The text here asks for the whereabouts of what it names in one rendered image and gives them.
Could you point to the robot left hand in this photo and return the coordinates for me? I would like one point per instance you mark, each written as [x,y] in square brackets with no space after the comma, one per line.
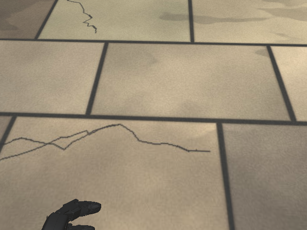
[70,211]

